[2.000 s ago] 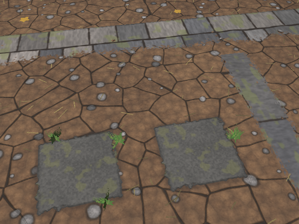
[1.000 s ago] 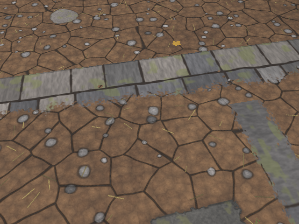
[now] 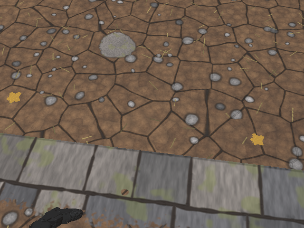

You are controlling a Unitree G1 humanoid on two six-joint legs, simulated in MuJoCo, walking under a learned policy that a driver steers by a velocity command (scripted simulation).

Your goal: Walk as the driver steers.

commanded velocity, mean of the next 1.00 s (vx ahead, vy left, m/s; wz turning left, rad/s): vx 0.11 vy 0.00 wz -0.28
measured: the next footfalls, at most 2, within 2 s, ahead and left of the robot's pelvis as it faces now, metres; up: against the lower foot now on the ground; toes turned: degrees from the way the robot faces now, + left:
right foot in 0.26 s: +0.30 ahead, -0.12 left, +0.00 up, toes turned +14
left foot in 0.76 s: +0.26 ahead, +0.05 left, +0.00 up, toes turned -20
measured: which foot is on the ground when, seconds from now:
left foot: down 0.00-0.28, up 0.30-0.74, down 0.76-1.00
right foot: up 0.00-0.24, down 0.26-0.76, up 0.78-1.00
